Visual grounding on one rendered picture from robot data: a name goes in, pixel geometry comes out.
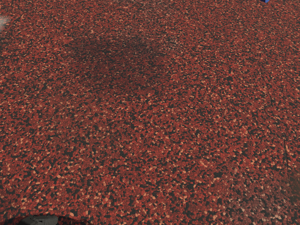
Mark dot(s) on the robot left hand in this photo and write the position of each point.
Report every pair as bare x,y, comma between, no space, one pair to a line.
40,220

